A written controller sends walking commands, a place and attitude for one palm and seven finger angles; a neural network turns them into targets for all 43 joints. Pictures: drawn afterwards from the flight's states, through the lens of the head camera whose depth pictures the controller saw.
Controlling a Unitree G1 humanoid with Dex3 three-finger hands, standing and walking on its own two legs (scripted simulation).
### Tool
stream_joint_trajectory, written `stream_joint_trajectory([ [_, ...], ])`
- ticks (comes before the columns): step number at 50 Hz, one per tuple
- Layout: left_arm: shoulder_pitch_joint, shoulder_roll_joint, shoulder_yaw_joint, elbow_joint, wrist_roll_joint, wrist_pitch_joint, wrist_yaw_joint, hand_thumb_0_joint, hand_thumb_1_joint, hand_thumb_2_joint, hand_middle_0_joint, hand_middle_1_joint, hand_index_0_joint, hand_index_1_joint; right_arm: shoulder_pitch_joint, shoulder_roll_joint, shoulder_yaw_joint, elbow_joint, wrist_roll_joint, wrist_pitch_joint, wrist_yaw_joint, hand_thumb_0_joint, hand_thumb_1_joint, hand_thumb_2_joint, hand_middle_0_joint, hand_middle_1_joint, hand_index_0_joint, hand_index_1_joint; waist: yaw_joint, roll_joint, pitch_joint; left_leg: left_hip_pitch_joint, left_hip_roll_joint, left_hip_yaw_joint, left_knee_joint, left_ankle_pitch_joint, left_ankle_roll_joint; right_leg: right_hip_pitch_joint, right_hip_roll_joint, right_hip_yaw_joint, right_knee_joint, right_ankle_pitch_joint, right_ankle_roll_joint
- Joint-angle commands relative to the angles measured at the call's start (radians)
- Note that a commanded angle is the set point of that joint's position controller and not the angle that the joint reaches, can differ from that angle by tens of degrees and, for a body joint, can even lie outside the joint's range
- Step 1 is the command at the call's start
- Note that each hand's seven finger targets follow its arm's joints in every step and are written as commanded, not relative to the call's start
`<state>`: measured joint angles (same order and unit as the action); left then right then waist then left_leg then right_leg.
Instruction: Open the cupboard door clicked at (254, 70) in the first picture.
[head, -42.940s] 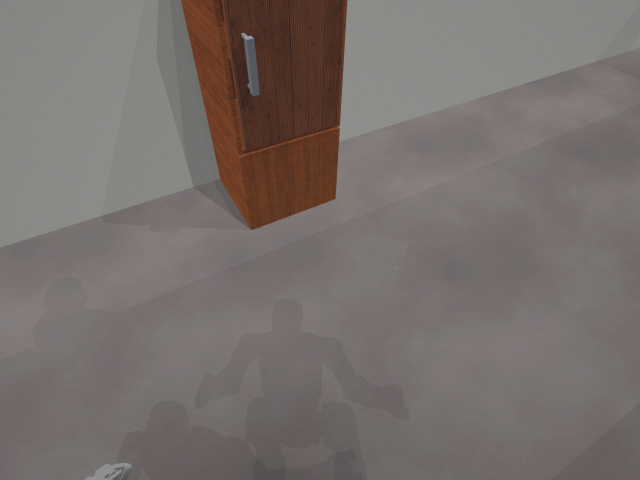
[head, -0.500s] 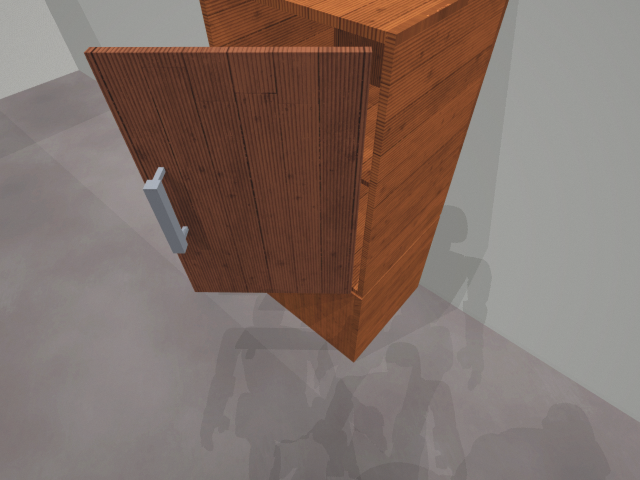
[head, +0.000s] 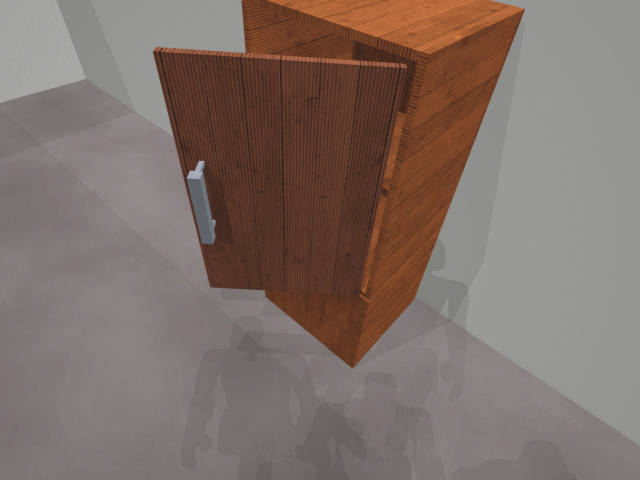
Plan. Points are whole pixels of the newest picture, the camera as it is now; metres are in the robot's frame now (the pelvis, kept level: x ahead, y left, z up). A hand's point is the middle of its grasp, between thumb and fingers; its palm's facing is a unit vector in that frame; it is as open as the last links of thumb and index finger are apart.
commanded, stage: shuffle to correct the standing spot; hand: left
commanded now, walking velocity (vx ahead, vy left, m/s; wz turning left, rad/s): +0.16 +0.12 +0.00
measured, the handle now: (204, 203) +0.61 +0.27 -0.03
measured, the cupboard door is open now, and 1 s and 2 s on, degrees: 40 40 40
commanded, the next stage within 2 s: come to a stop and stand still in 0.64 s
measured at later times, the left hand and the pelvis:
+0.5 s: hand out of the picture +0.02 +0.22 -0.18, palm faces +0.01 -0.99 -0.13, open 7.4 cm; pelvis +0.01 +0.06 +0.00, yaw -2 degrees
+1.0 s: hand (191, 466) +0.18 +0.20 -0.17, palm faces -0.01 -0.99 -0.11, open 7.3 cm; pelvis +0.09 +0.05 +0.00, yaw -1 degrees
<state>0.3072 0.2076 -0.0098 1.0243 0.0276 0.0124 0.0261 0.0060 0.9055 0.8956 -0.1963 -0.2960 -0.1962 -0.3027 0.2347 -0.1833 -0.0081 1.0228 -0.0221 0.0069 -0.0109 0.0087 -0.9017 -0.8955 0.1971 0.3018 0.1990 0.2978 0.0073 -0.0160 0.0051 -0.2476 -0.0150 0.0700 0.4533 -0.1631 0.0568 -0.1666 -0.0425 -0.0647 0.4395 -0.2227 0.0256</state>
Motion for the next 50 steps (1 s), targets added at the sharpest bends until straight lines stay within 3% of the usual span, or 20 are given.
stream_joint_trajectory([
  [1,0.083,0.069,0.024,-0.022,-0.001,-0.012,0.006,0.000,0.900,0.900,-0.200,-0.300,-0.200,-0.300,0.030,-0.136,-0.031,-0.034,0.002,-0.012,-0.004,0.000,-0.900,-0.900,0.200,0.300,0.200,0.300,0.006,0.042,0.070,-0.093,0.129,-0.189,-0.211,-0.336,-0.012,-0.032,-0.041,0.063,-0.082,-0.122,-0.031],
  [5,0.142,0.066,0.038,-0.007,0.010,-0.003,0.006,0.000,0.900,0.900,-0.200,-0.300,-0.200,-0.300,0.072,-0.130,-0.038,-0.018,-0.005,0.010,-0.001,0.000,-0.900,-0.900,0.200,0.300,0.200,0.300,0.014,0.042,0.088,-0.138,0.102,-0.171,-0.195,-0.478,-0.009,-0.063,-0.032,0.062,-0.084,-0.340,-0.039],
  [8,0.175,0.072,0.049,0.008,0.005,-0.003,0.005,0.000,0.900,0.900,-0.200,-0.300,-0.200,-0.300,0.088,-0.097,-0.035,-0.012,-0.004,0.019,-0.001,0.000,-0.900,-0.900,0.200,0.300,0.200,0.300,0.017,-0.039,0.130,-0.149,0.048,-0.111,-0.074,-0.393,-0.018,-0.103,-0.083,0.140,-0.142,-0.402,-0.076],
  [10,0.145,0.086,0.069,0.008,0.000,0.001,0.007,0.000,0.900,0.900,-0.200,-0.300,-0.200,-0.300,0.146,-0.064,-0.043,-0.001,-0.007,0.030,-0.004,0.000,-0.900,-0.900,0.200,0.300,0.200,0.300,-0.016,-0.119,0.118,-0.068,-0.008,-0.021,0.141,-0.287,-0.041,-0.220,-0.166,0.219,-0.227,-0.490,-0.119],
  [12,0.018,0.111,0.088,-0.026,-0.002,0.000,0.013,0.000,0.900,0.900,-0.200,-0.300,-0.200,-0.300,0.254,-0.033,-0.054,0.029,-0.009,0.033,-0.006,0.000,-0.900,-0.900,0.200,0.300,0.200,0.300,-0.088,-0.179,0.057,0.102,0.003,0.003,0.322,-0.220,-0.041,-0.369,-0.243,0.240,-0.288,-0.493,-0.142],
  [13,-0.028,0.111,0.091,-0.044,-0.002,-0.001,0.016,0.000,0.900,0.900,-0.200,-0.300,-0.200,-0.300,0.306,-0.026,-0.053,0.041,-0.005,0.029,-0.007,0.000,-0.900,-0.900,0.200,0.300,0.200,0.300,-0.116,-0.164,0.041,0.157,0.019,-0.017,0.289,-0.232,-0.034,-0.395,-0.225,0.201,-0.251,-0.464,-0.126],
  [14,-0.056,0.098,0.088,-0.050,0.000,0.001,0.013,0.000,0.900,0.900,-0.200,-0.300,-0.200,-0.300,0.353,-0.016,-0.049,0.051,-0.002,0.019,-0.005,0.000,-0.900,-0.900,0.200,0.300,0.200,0.300,-0.131,-0.096,0.056,0.174,0.034,-0.036,0.164,-0.259,-0.025,-0.405,-0.182,0.147,-0.133,-0.431,-0.104],
  [15,-0.023,0.057,0.077,-0.053,-0.001,0.006,0.005,0.000,0.900,0.900,-0.200,-0.300,-0.200,-0.300,0.368,-0.035,-0.044,0.046,-0.005,0.001,-0.005,0.000,-0.900,-0.900,0.200,0.300,0.200,0.300,-0.112,0.091,0.111,0.110,0.088,-0.162,-0.083,-0.401,0.000,-0.406,-0.066,0.076,0.101,-0.406,-0.075],
  [16,0.019,-0.013,0.065,-0.063,-0.004,0.008,0.000,0.000,0.900,0.900,-0.200,-0.300,-0.200,-0.300,0.377,-0.112,-0.056,0.045,-0.014,-0.014,-0.016,0.000,-0.900,-0.900,0.200,0.300,0.200,0.300,-0.087,0.352,0.165,0.077,0.267,-0.449,-0.317,-0.632,0.041,-0.493,0.054,-0.060,0.391,-0.340,-0.037],
  [17,-0.009,-0.020,0.063,-0.079,0.003,0.001,0.000,0.000,0.900,0.900,-0.200,-0.300,-0.200,-0.300,0.339,-0.131,-0.057,0.032,-0.010,-0.020,-0.026,0.000,-0.900,-0.900,0.200,0.300,0.200,0.300,-0.068,0.296,0.241,-0.020,0.332,-0.545,-0.399,-0.629,0.098,-0.506,0.016,0.034,0.551,-0.276,-0.051],
  [18,0.020,-0.010,0.067,-0.062,0.007,0.000,-0.005,0.000,0.900,0.900,-0.200,-0.300,-0.200,-0.300,0.260,-0.105,-0.049,0.017,-0.006,-0.025,-0.026,0.000,-0.900,-0.900,0.200,0.300,0.200,0.300,-0.017,0.233,0.221,-0.084,0.328,-0.524,-0.405,-0.616,0.107,-0.472,-0.032,0.076,0.632,-0.206,-0.066],
  [19,0.057,-0.007,0.070,-0.030,0.009,0.000,-0.010,0.000,0.900,0.900,-0.200,-0.300,-0.200,-0.300,0.201,-0.088,-0.040,0.004,-0.005,-0.031,-0.025,0.000,-0.900,-0.900,0.200,0.300,0.200,0.300,0.003,0.164,0.174,-0.125,0.306,-0.466,-0.399,-0.584,0.091,-0.416,-0.045,0.073,0.677,-0.150,-0.062],
  [20,0.075,-0.010,0.072,-0.011,0.010,0.001,-0.013,0.000,0.900,0.900,-0.200,-0.300,-0.200,-0.300,0.191,-0.077,-0.035,0.002,-0.003,-0.040,-0.026,0.000,-0.900,-0.900,0.200,0.300,0.200,0.300,0.008,0.097,0.156,-0.125,0.280,-0.414,-0.397,-0.511,0.073,-0.395,-0.050,0.070,0.697,-0.087,-0.049],
  [23,0.082,-0.030,0.071,0.001,0.003,-0.003,-0.018,0.000,0.900,0.900,-0.200,-0.300,-0.200,-0.300,0.237,-0.051,-0.034,0.035,0.007,-0.062,-0.037,0.000,-0.900,-0.900,0.200,0.300,0.200,0.300,0.001,0.015,0.093,0.059,0.233,-0.304,-0.360,-0.258,0.039,-0.444,-0.052,0.061,0.655,-0.001,-0.026],
  [28,-0.014,-0.026,0.077,-0.030,0.002,-0.003,-0.019,0.000,0.900,0.900,-0.200,-0.300,-0.200,-0.300,0.343,-0.017,-0.029,0.089,0.003,-0.072,-0.049,0.000,-0.900,-0.900,0.200,0.300,0.200,0.300,-0.042,0.059,0.084,0.249,0.259,-0.269,-0.328,-0.020,0.044,-0.532,-0.054,0.054,0.557,0.003,-0.011],
  [32,-0.064,-0.021,0.081,-0.046,0.000,0.005,-0.021,0.000,0.900,0.900,-0.200,-0.300,-0.200,-0.300,0.366,-0.014,-0.025,0.109,0.002,-0.074,-0.051,0.000,-0.900,-0.900,0.200,0.300,0.200,0.300,-0.051,0.066,0.115,0.252,0.280,-0.259,-0.338,0.022,-0.004,-0.556,-0.064,0.061,0.548,0.029,-0.004],
  [37,-0.114,-0.025,0.082,-0.062,-0.002,0.005,-0.026,0.000,0.900,0.900,-0.200,-0.300,-0.200,-0.300,0.386,-0.007,-0.022,0.128,0.000,-0.079,-0.053,0.000,-0.900,-0.900,0.200,0.300,0.200,0.300,-0.058,0.054,0.120,0.292,0.275,-0.228,-0.325,0.105,-0.008,-0.591,-0.060,0.054,0.552,0.059,0.000],
  [42,-0.119,-0.055,0.066,-0.052,-0.011,0.007,-0.008,0.000,0.900,0.900,-0.200,-0.300,-0.200,-0.300,0.375,0.022,-0.004,0.140,-0.002,-0.072,-0.061,0.000,-0.900,-0.900,0.200,0.300,0.200,0.300,-0.041,0.101,0.090,0.257,0.223,-0.123,-0.209,0.656,-0.043,-0.457,-0.029,0.014,0.450,0.058,-0.002],
  [45,-0.112,-0.063,0.056,-0.044,-0.017,0.011,0.006,0.000,0.900,0.900,-0.200,-0.300,-0.200,-0.300,0.340,0.019,-0.008,0.132,0.001,-0.056,-0.060,0.000,-0.900,-0.900,0.200,0.300,0.200,0.300,-0.035,0.165,0.083,0.205,0.203,-0.079,-0.146,0.855,-0.062,-0.322,0.001,-0.024,0.343,0.057,-0.013],
  [50,-0.082,-0.045,0.066,-0.068,-0.010,0.011,0.025,0.000,0.900,0.900,-0.200,-0.300,-0.200,-0.300,0.302,-0.004,-0.038,0.099,0.002,-0.025,-0.057,0.000,-0.900,-0.900,0.200,0.300,0.200,0.300,-0.019,0.169,0.090,0.196,0.244,-0.103,-0.047,0.916,0.018,-0.229,0.016,-0.034,0.236,-0.032,-0.035],
])
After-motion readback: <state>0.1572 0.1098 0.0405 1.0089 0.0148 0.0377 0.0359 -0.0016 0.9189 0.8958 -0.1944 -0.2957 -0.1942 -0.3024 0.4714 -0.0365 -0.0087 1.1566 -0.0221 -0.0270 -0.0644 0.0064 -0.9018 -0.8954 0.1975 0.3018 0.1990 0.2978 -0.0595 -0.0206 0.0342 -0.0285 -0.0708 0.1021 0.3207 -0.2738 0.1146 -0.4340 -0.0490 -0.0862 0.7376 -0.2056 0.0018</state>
